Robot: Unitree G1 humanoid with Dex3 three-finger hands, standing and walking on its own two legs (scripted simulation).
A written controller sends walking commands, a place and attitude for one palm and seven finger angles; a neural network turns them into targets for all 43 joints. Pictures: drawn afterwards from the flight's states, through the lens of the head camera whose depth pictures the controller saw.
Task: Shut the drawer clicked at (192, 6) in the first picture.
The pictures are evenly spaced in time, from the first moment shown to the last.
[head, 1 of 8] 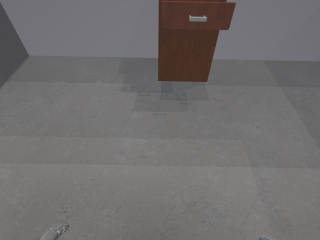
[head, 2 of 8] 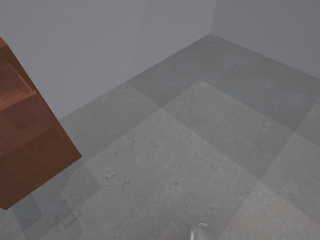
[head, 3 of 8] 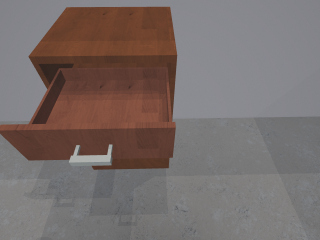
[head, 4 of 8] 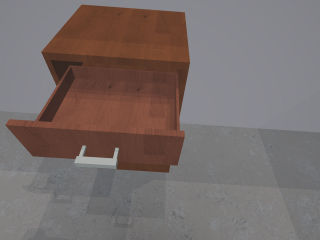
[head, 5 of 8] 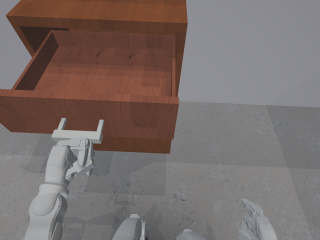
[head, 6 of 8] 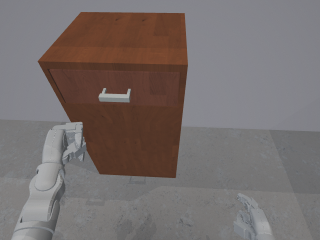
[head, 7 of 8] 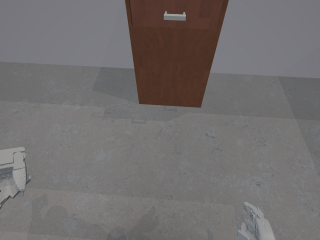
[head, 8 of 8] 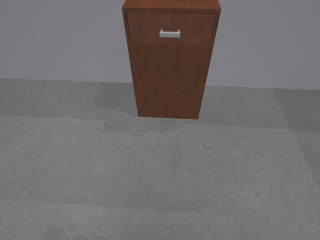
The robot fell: no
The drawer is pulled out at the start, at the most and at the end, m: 0.30 0.30 0.00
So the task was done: yes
